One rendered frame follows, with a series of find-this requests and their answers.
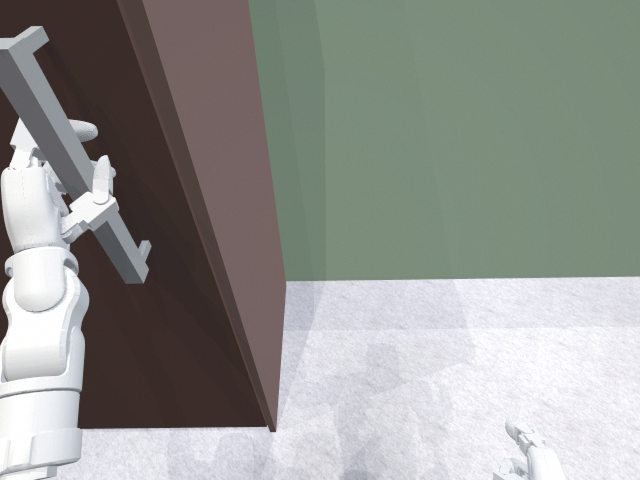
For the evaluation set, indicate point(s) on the handle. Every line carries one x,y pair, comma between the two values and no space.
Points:
30,94

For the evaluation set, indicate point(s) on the right robot hand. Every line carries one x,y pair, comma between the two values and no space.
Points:
542,463

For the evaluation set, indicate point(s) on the left robot hand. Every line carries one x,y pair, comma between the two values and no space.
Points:
31,195

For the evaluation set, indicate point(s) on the wardrobe door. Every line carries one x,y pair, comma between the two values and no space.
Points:
163,354

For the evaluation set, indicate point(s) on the left robot forearm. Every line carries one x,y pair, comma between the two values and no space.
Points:
41,364

